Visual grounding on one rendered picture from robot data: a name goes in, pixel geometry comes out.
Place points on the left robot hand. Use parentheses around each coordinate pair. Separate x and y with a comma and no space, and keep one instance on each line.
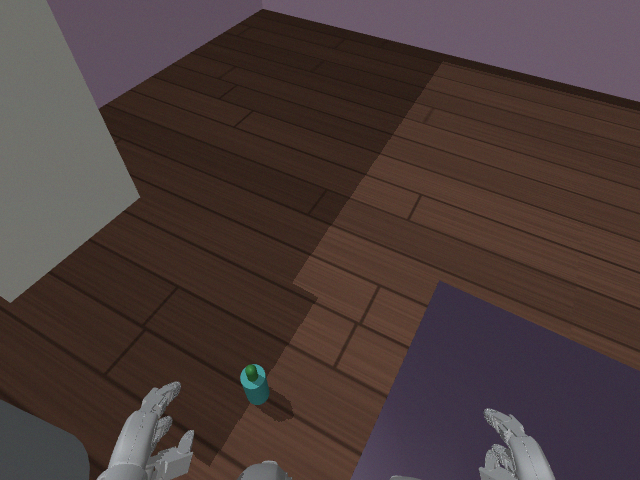
(141,433)

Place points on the left robot arm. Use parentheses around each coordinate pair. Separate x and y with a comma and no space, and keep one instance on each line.
(124,472)

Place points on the right robot hand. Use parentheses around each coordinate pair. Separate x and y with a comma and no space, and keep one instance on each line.
(524,460)

